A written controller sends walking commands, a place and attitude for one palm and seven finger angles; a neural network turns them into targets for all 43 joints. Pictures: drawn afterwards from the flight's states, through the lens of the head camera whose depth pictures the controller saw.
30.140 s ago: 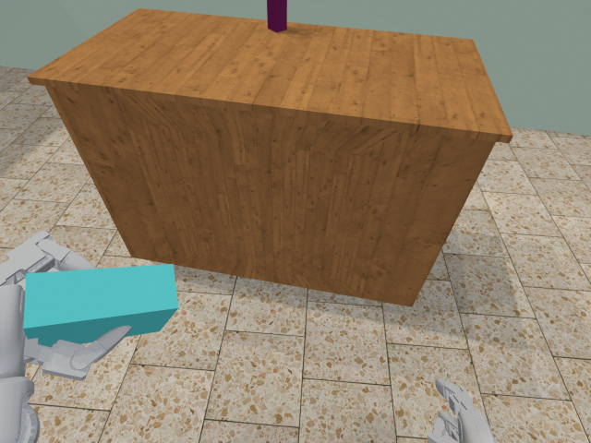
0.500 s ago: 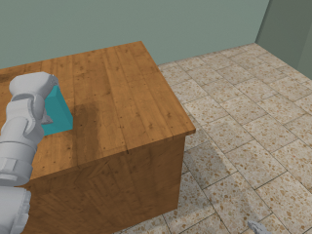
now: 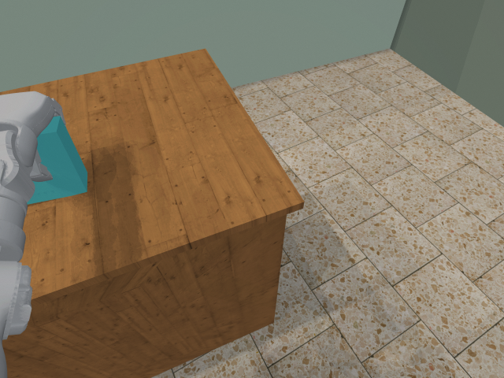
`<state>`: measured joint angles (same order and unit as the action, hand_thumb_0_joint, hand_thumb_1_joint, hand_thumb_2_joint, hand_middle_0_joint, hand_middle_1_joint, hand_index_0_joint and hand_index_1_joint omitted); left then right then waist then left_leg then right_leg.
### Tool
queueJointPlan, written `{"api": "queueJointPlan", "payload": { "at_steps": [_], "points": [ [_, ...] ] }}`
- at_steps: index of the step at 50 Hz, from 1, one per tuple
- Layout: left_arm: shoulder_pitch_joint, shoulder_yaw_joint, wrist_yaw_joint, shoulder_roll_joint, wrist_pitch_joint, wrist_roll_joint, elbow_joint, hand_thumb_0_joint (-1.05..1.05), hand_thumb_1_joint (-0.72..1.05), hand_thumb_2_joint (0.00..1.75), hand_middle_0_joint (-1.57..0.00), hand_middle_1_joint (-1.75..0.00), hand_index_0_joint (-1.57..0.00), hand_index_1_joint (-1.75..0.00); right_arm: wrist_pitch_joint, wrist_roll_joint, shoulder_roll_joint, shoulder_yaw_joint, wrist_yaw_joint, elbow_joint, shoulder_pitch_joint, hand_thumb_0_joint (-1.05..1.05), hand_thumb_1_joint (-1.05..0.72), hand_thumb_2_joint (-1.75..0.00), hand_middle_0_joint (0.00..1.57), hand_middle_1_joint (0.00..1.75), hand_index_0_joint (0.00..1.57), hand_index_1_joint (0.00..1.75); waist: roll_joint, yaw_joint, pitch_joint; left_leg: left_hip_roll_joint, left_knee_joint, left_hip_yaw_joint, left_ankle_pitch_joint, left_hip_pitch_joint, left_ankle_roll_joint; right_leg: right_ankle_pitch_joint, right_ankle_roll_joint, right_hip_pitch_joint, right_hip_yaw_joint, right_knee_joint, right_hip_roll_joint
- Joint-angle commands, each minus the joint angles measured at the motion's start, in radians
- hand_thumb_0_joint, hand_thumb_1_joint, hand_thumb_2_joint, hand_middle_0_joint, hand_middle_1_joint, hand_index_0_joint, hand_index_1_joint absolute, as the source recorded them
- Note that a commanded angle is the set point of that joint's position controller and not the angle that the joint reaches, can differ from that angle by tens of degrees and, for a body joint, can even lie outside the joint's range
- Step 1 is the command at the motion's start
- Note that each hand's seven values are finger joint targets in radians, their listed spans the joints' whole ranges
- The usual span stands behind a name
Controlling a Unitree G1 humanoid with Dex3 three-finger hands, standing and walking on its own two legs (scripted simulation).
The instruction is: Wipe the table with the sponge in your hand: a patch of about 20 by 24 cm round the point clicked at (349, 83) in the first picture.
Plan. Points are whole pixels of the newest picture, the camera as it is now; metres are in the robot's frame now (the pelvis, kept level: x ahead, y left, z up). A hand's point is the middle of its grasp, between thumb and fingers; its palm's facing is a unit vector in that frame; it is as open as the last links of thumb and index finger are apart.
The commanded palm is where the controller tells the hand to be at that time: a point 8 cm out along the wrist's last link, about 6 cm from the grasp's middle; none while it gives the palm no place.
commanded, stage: wipe forward along the middle lane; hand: left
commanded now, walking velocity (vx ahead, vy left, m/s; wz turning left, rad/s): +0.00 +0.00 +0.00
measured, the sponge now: (46, 171) +0.40 +0.36 +0.11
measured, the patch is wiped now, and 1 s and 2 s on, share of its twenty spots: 0.95 1.00 1.00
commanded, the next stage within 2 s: slide back across to the first lane in 0.20 s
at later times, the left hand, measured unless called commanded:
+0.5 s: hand (31, 131) +0.45 +0.38 +0.16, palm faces -0.10 +0.02 -0.99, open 9.2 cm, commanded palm +0.43 +0.39 +0.20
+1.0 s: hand out of the picture +0.41 +0.44 +0.16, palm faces -0.13 +0.02 -0.99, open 9.2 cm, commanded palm +0.41 +0.44 +0.21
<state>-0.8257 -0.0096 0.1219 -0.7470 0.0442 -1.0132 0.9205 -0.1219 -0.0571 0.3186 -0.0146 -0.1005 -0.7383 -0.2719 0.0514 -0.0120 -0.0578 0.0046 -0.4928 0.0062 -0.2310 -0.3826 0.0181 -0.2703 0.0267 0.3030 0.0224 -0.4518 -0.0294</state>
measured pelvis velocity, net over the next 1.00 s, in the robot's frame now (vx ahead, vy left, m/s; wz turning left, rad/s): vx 0.02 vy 0.02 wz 0.00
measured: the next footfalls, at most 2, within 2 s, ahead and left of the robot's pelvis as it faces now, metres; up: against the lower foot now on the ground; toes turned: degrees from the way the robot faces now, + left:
none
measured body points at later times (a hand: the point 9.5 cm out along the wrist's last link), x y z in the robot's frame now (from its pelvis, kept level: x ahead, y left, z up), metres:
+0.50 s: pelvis +0.01 +0.01 +0.00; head +0.06 +0.00 +0.45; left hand +0.45 +0.37 +0.21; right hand +0.04 -0.28 -0.13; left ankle +0.01 +0.11 -0.74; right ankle -0.03 -0.11 -0.74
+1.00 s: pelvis +0.02 +0.02 +0.00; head +0.08 +0.02 +0.45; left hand +0.41 +0.43 +0.22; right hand +0.11 -0.26 -0.12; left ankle +0.01 +0.11 -0.74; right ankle -0.03 -0.11 -0.74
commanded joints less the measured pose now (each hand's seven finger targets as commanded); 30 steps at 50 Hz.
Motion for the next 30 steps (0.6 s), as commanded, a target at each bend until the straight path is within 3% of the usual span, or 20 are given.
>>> {"api": "queueJointPlan", "payload": {
  "at_steps": [1, 3, 5, 9, 10, 12, 14, 15, 16, 19, 20, 21, 23, 25, 29, 30],
  "points": [
    [-0.257, 0.043, -0.034, -0.247, -0.011, -0.029, -0.027, 0.0, 0.1, 1.3, -1.2, -1.6, -1.2, -1.6, 0.02, -0.001, 0.157, 0.053, -0.012, 0.094, -0.021, 0.0, -0.9, -0.9, 0.2, 0.3, 0.2, 0.3, -0.096, -0.025, -0.207, 0.035, 0.027, -0.039, 0.183, 0.086, 0.032, 0.278, 0.016, -0.077, -0.021, 0.052, -0.012],
    [-0.294, 0.051, -0.034, -0.269, -0.021, -0.029, -0.032, 0.0, 0.1, 1.3, -1.2, -1.6, -1.2, -1.6, 0.02, 0.0, 0.158, 0.055, -0.013, 0.092, -0.029, 0.0, -0.9, -0.9, 0.2, 0.3, 0.2, 0.3, -0.074, -0.024, -0.215, 0.035, 0.029, -0.037, 0.195, 0.083, 0.033, 0.294, 0.02, -0.081, -0.024, 0.054, -0.011],
    [-0.292, 0.047, -0.038, -0.281, -0.015, -0.037, 0.022, 0.0, 0.1, 1.3, -1.2, -1.6, -1.2, -1.6, 0.017, -0.003, 0.166, 0.054, -0.013, 0.084, -0.04, 0.0, -0.9, -0.9, 0.2, 0.3, 0.2, 0.3, -0.084, -0.038, -0.179, 0.035, 0.028, -0.039, 0.168, 0.063, 0.032, 0.263, 0.016, -0.052, -0.02, 0.054, -0.014],
    [-0.357, 0.051, -0.039, -0.318, -0.023, -0.057, 0.053, 0.0, 0.1, 1.3, -1.2, -1.6, -1.2, -1.6, 0.015, -0.003, 0.168, 0.054, -0.016, 0.075, -0.068, 0.0, -0.9, -0.9, 0.2, 0.3, 0.2, 0.3, -0.056, -0.049, -0.207, 0.031, 0.025, -0.036, 0.179, 0.069, 0.031, 0.254, 0.018, -0.043, -0.023, 0.05, -0.017],
    [-0.358, 0.023, -0.038, -0.288, -0.026, -0.061, 0.055, 0.0, 0.1, 1.3, -1.2, -1.6, -1.2, -1.6, 0.016, -0.003, 0.167, 0.055, -0.015, 0.076, -0.072, 0.0, -0.9, -0.9, 0.2, 0.3, 0.2, 0.3, -0.04, -0.053, -0.198, 0.03, 0.022, -0.035, 0.182, 0.072, 0.031, 0.252, 0.02, -0.023, -0.02, 0.05, -0.018],
    [-0.36, 0.021, -0.039, -0.283, -0.034, -0.064, 0.055, 0.0, 0.1, 1.3, -1.2, -1.6, -1.2, -1.6, 0.016, 0.0, 0.165, 0.057, -0.012, 0.078, -0.086, 0.0, -0.9, -0.9, 0.2, 0.3, 0.2, 0.3, -0.045, -0.053, -0.22, 0.028, 0.012, -0.032, 0.198, 0.083, 0.032, 0.261, 0.021, -0.02, -0.021, 0.045, -0.02],
    [-0.374, 0.041, -0.039, -0.312, -0.045, -0.07, 0.066, 0.0, 0.1, 1.3, -1.2, -1.6, -1.2, -1.6, 0.013, 0.001, 0.167, 0.06, -0.013, 0.074, -0.104, 0.0, -0.9, -0.9, 0.2, 0.3, 0.2, 0.3, -0.033, -0.055, -0.243, 0.025, 0.004, -0.029, 0.229, 0.092, 0.03, 0.279, 0.022, -0.017, -0.019, 0.033, -0.023],
    [-0.351, 0.029, -0.04, -0.288, -0.048, -0.065, 0.071, 0.0, 0.1, 1.3, -1.2, -1.6, -1.2, -1.6, 0.014, 0.002, 0.164, 0.062, -0.01, 0.078, -0.106, 0.0, -0.9, -0.9, 0.2, 0.3, 0.2, 0.3, -0.047, -0.052, -0.24, 0.026, -0.001, -0.033, 0.234, 0.086, 0.032, 0.293, 0.021, -0.018, -0.017, 0.032, -0.022],
    [-0.332, 0.069, -0.044, -0.325, -0.055, -0.06, 0.053, 0.0, 0.1, 1.3, -1.2, -1.6, -1.2, -1.6, 0.01, 0.002, 0.164, 0.065, -0.009, 0.082, -0.107, 0.0, -0.9, -0.9, 0.2, 0.3, 0.2, 0.3, -0.041, -0.037, -0.265, 0.025, -0.002, -0.033, 0.246, 0.09, 0.03, 0.305, 0.023, -0.04, -0.02, 0.029, -0.023],
    [-0.358, 0.106, -0.052, -0.375, -0.07, -0.059, 0.023, 0.0, 0.1, 1.3, -1.2, -1.6, -1.2, -1.6, 0.001, 0.002, 0.165, 0.066, -0.009, 0.086, -0.108, 0.0, -0.9, -0.9, 0.2, 0.3, 0.2, 0.3, -0.023, -0.034, -0.302, 0.025, -0.004, -0.034, 0.287, 0.106, 0.032, 0.341, 0.023, -0.067, -0.022, 0.02, -0.023],
    [-0.323, 0.117, -0.057, -0.374, -0.073, -0.059, 0.013, 0.0, 0.1, 1.3, -1.2, -1.6, -1.2, -1.6, -0.003, 0.003, 0.163, 0.069, -0.006, 0.091, -0.105, 0.0, -0.9, -0.9, 0.2, 0.3, 0.2, 0.3, -0.006, -0.017, -0.313, 0.025, -0.006, -0.034, 0.309, 0.117, 0.032, 0.352, 0.027, -0.076, -0.02, 0.017, -0.025],
    [-0.315, 0.125, -0.062, -0.377, -0.075, -0.054, -0.002, 0.0, 0.1, 1.3, -1.2, -1.6, -1.2, -1.6, -0.005, 0.004, 0.161, 0.069, -0.002, 0.095, -0.098, 0.0, -0.9, -0.9, 0.2, 0.3, 0.2, 0.3, -0.011, -0.015, -0.31, 0.025, -0.006, -0.036, 0.314, 0.122, 0.033, 0.355, 0.026, -0.082, -0.018, 0.02, -0.026],
    [-0.29, 0.187, -0.066, -0.44, -0.081, -0.046, -0.02, 0.0, 0.1, 1.3, -1.2, -1.6, -1.2, -1.6, -0.012, 0.005, 0.163, 0.068, 0.002, 0.103, -0.084, 0.0, -0.9, -0.9, 0.2, 0.3, 0.2, 0.3, -0.019, 0.01, -0.329, 0.029, 0.0, -0.035, 0.343, 0.108, 0.032, 0.401, 0.029, -0.138, -0.024, 0.016, -0.022],
    [-0.28, 0.177, -0.072, -0.435, -0.069, -0.05, -0.002, 0.0, 0.1, 1.3, -1.2, -1.6, -1.2, -1.6, -0.021, 0.0, 0.165, 0.066, 0.004, 0.1, -0.072, 0.0, -0.9, -0.9, 0.2, 0.3, 0.2, 0.3, -0.026, -0.003, -0.28, 0.03, 0.006, -0.039, 0.314, 0.093, 0.033, 0.379, 0.025, -0.122, -0.018, 0.018, -0.024],
    [-0.341, 0.195, -0.071, -0.487, -0.059, -0.06, -0.045, 0.0, 0.1, 1.3, -1.2, -1.6, -1.2, -1.6, -0.025, 0.0, 0.167, 0.062, 0.005, 0.104, -0.053, 0.0, -0.9, -0.9, 0.2, 0.3, 0.2, 0.3, 0.031, 0.001, -0.294, 0.03, 0.023, -0.032, 0.334, 0.126, 0.033, 0.359, 0.029, -0.134, -0.019, 0.028, -0.024],
    [-0.315, 0.189, -0.067, -0.473, -0.054, -0.064, -0.03, 0.0, 0.1, 1.3, -1.2, -1.6, -1.2, -1.6, -0.027, 0.001, 0.166, 0.064, 0.005, 0.106, -0.049, 0.0, -0.9, -0.9, 0.2, 0.3, 0.2, 0.3, 0.026, -0.001, -0.276, 0.031, 0.023, -0.032, 0.338, 0.13, 0.034, 0.357, 0.03, -0.127, -0.013, 0.033, -0.026]
  ]
}}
